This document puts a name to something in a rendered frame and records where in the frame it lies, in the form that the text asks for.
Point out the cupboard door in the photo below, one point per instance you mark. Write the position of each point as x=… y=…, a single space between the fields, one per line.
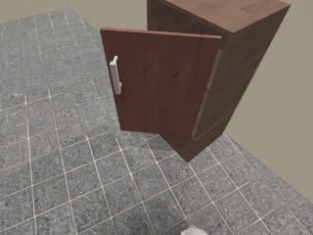
x=163 y=77

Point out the handle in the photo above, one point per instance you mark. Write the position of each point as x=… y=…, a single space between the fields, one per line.
x=115 y=77

